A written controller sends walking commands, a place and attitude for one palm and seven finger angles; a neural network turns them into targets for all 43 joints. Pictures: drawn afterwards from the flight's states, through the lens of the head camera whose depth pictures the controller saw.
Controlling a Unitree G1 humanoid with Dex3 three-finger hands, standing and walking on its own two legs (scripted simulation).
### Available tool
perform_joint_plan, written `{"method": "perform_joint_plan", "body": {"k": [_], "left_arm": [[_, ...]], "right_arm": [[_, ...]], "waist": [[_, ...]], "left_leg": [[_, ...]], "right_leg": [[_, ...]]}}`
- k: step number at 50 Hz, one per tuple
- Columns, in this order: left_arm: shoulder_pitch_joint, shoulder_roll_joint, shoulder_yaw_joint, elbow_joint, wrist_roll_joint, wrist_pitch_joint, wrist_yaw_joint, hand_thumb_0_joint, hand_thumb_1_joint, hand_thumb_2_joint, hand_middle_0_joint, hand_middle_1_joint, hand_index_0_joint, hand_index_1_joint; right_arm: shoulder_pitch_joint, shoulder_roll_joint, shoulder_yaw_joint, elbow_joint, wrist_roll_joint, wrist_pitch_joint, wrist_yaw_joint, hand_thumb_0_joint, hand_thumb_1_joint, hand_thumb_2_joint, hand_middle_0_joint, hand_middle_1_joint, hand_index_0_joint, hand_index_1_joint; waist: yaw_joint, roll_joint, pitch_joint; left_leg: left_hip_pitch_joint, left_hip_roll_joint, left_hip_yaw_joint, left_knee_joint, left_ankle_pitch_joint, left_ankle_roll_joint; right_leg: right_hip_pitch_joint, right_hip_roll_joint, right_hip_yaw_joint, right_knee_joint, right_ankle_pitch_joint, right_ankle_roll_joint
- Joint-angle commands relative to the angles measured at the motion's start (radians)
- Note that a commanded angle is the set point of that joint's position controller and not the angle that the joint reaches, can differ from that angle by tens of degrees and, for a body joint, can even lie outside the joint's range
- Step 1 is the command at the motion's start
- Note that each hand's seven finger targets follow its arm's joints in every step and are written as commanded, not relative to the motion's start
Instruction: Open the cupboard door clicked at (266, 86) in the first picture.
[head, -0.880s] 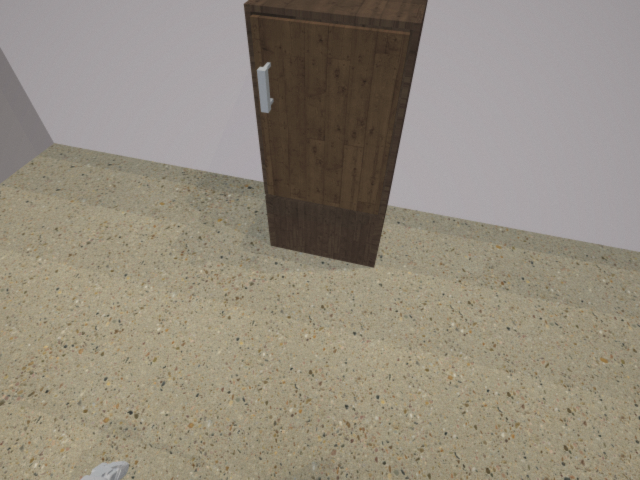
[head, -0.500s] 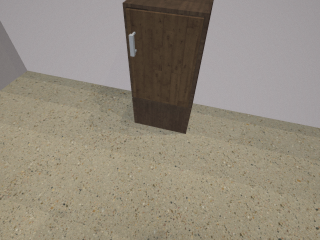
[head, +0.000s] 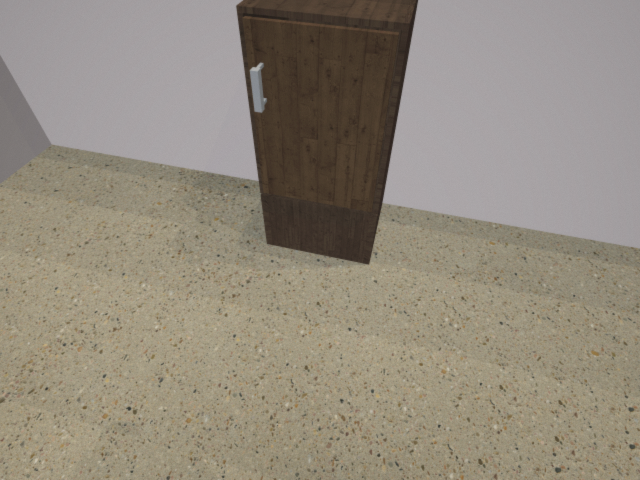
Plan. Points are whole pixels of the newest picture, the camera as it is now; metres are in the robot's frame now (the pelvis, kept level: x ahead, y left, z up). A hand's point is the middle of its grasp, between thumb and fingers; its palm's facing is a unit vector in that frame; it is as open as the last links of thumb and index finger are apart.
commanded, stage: look at it before walking up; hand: left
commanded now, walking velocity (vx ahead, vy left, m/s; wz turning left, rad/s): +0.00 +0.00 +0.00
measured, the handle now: (260, 87) +1.11 +0.23 -0.04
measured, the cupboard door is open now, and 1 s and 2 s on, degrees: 0 0 0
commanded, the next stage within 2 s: walk to a spot facing it in 0.56 s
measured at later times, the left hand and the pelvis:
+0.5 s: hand out of the picture +0.08 +0.24 -0.16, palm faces -0.03 -0.94 -0.34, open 7.4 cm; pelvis +0.01 +0.00 +0.00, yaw +0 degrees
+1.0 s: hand out of the picture +0.05 +0.23 -0.18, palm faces +0.12 -0.96 -0.27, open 7.4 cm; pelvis -0.01 +0.01 -0.01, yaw +8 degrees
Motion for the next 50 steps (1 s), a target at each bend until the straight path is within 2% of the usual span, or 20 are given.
{"method": "perform_joint_plan", "body": {"k": [1, 8, 34, 36, 38, 40, 41, 42, 43, 44, 45, 46, 47, 48, 50], "left_arm": [[-0.044, 0.203, 0.039, -0.066, -0.002, -0.022, 0.01, 0.0, 0.9, 0.9, -0.2, -0.3, -0.2, -0.3], [-0.046, 0.201, 0.039, -0.063, -0.003, -0.022, 0.011, 0.0, 0.9, 0.9, -0.2, -0.3, -0.2, -0.3], [-0.046, 0.206, 0.04, -0.059, -0.004, -0.024, 0.011, 0.0, 0.9, 0.9, -0.2, -0.3, -0.2, -0.3], [-0.031, 0.18, 0.043, -0.065, -0.004, -0.015, 0.016, 0.0, 0.9, 0.9, -0.2, -0.3, -0.2, -0.3], [0.015, 0.111, 0.033, -0.063, -0.005, 0.006, 0.024, 0.0, 0.9, 0.9, -0.2, -0.3, -0.2, -0.3], [0.031, 0.109, 0.039, -0.078, -0.004, 0.018, 0.027, 0.0, 0.9, 0.9, -0.2, -0.3, -0.2, -0.3], [0.039, 0.119, 0.045, -0.088, -0.002, 0.02, 0.028, 0.0, 0.9, 0.9, -0.2, -0.3, -0.2, -0.3], [0.048, 0.13, 0.052, -0.1, -0.001, 0.022, 0.03, 0.0, 0.9, 0.9, -0.2, -0.3, -0.2, -0.3], [0.06, 0.147, 0.062, -0.111, 0.001, 0.023, 0.031, 0.0, 0.9, 0.9, -0.2, -0.3, -0.2, -0.3], [0.072, 0.162, 0.07, -0.125, 0.003, 0.022, 0.033, 0.0, 0.9, 0.9, -0.2, -0.3, -0.2, -0.3], [0.077, 0.168, 0.075, -0.139, 0.007, 0.021, 0.036, 0.0, 0.9, 0.9, -0.2, -0.3, -0.2, -0.3], [0.07, 0.165, 0.08, -0.15, 0.012, 0.018, 0.042, 0.0, 0.9, 0.9, -0.2, -0.3, -0.2, -0.3], [0.048, 0.154, 0.081, -0.166, 0.016, 0.016, 0.044, 0.0, 0.9, 0.9, -0.2, -0.3, -0.2, -0.3], [0.019, 0.147, 0.082, -0.181, 0.019, 0.014, 0.043, 0.0, 0.9, 0.9, -0.2, -0.3, -0.2, -0.3], [0.003, 0.144, 0.087, -0.199, 0.017, 0.016, 0.038, 0.0, 0.9, 0.9, -0.2, -0.3, -0.2, -0.3]], "right_arm": [[-0.051, -0.21, -0.041, -0.067, -0.002, -0.023, -0.013, 0.0, -0.9, -0.9, 0.2, 0.3, 0.2, 0.3], [-0.057, -0.208, -0.039, -0.063, -0.002, -0.026, -0.015, 0.0, -0.9, -0.9, 0.2, 0.3, 0.2, 0.3], [-0.066, -0.214, -0.036, -0.064, -0.001, -0.023, -0.016, 0.0, -0.9, -0.9, 0.2, 0.3, 0.2, 0.3], [-0.056, -0.184, -0.033, -0.071, -0.001, -0.016, -0.013, 0.0, -0.9, -0.9, 0.2, 0.3, 0.2, 0.3], [-0.024, -0.105, -0.021, -0.073, -0.003, 0.001, -0.011, 0.0, -0.9, -0.9, 0.2, 0.3, 0.2, 0.3], [-0.012, -0.098, -0.025, -0.089, -0.003, 0.017, -0.009, 0.0, -0.9, -0.9, 0.2, 0.3, 0.2, 0.3], [-0.008, -0.098, -0.029, -0.103, -0.003, 0.022, -0.007, 0.0, -0.9, -0.9, 0.2, 0.3, 0.2, 0.3], [-0.008, -0.095, -0.034, -0.116, -0.004, 0.027, -0.006, 0.0, -0.9, -0.9, 0.2, 0.3, 0.2, 0.3], [-0.004, -0.087, -0.039, -0.13, -0.003, 0.032, -0.005, 0.0, -0.9, -0.9, 0.2, 0.3, 0.2, 0.3], [-0.002, -0.08, -0.046, -0.148, -0.003, 0.038, -0.005, 0.0, -0.9, -0.9, 0.2, 0.3, 0.2, 0.3], [-0.006, -0.069, -0.052, -0.163, -0.004, 0.043, -0.007, 0.0, -0.9, -0.9, 0.2, 0.3, 0.2, 0.3], [-0.002, -0.073, -0.059, -0.172, -0.003, 0.045, -0.008, 0.0, -0.9, -0.9, 0.2, 0.3, 0.2, 0.3], [0.004, -0.06, -0.063, -0.174, -0.001, 0.047, -0.004, 0.0, -0.9, -0.9, 0.2, 0.3, 0.2, 0.3], [0.016, -0.043, -0.064, -0.176, 0.003, 0.046, 0.001, 0.0, -0.9, -0.9, 0.2, 0.3, 0.2, 0.3], [0.066, -0.017, -0.063, -0.178, 0.006, 0.04, 0.01, 0.0, -0.9, -0.9, 0.2, 0.3, 0.2, 0.3]], "waist": [[0.002, -0.02, -0.042], [0.004, 0.006, -0.049], [0.004, -0.004, -0.057], [0.007, 0.009, -0.056], [0.013, 0.008, -0.055], [0.016, -0.002, -0.039], [0.022, -0.026, -0.04], [0.024, -0.051, -0.043], [0.029, -0.1, -0.054], [0.034, -0.166, -0.062], [0.04, -0.223, -0.042], [0.038, -0.226, -0.042], [0.028, -0.204, -0.027], [0.009, -0.194, -0.019], [-0.014, -0.17, -0.044]], "left_leg": [[-0.008, 0.122, -0.115, -0.079, 0.056, 0.021], [0.004, 0.127, -0.114, -0.085, 0.091, 0.02], [0.027, 0.129, -0.107, -0.084, 0.147, 0.015], [-0.002, 0.127, -0.114, -0.054, 0.196, 0.015], [-0.04, 0.122, -0.11, -0.015, 0.219, 0.009], [-0.1, 0.113, -0.121, 0.025, 0.204, 0.008], [-0.134, 0.102, -0.121, 0.058, 0.188, 0.008], [-0.167, 0.08, -0.111, 0.104, 0.164, 0.004], [-0.196, 0.053, -0.083, 0.181, 0.123, -0.005], [-0.219, 0.026, -0.045, 0.286, 0.012, -0.016], [-0.261, 0.007, -0.017, 0.409, -0.238, -0.026], [-0.281, 0.02, -0.021, 0.515, -0.319, -0.027], [-0.279, 0.038, -0.019, 0.568, -0.337, -0.032], [-0.257, 0.053, -0.013, 0.532, -0.341, -0.037], [-0.19, 0.054, 0.035, 0.351, -0.235, -0.044]], "right_leg": [[-0.01, -0.098, 0.102, -0.08, 0.026, -0.05], [0.006, -0.096, 0.096, -0.073, 0.074, -0.047], [0.032, -0.101, 0.086, -0.076, 0.143, -0.046], [0.041, -0.107, 0.059, -0.036, 0.166, -0.037], [0.036, -0.116, 0.039, 0.004, 0.172, -0.019], [0.03, -0.129, 0.037, 0.026, 0.157, -0.019], [0.036, -0.144, 0.042, 0.028, 0.147, -0.026], [0.04, -0.178, 0.066, 0.021, 0.143, -0.044], [0.051, -0.23, 0.098, 0.0, 0.151, -0.076], [0.05, -0.295, 0.14, -0.027, 0.192, -0.122], [0.043, -0.358, 0.171, -0.051, 0.264, -0.181], [0.038, -0.39, 0.169, -0.049, 0.339, -0.216], [0.008, -0.385, 0.127, -0.045, 0.366, -0.223], [-0.004, -0.366, 0.08, -0.016, 0.409, -0.21], [-0.009, -0.335, -0.002, 0.07, 0.406, -0.157]]}}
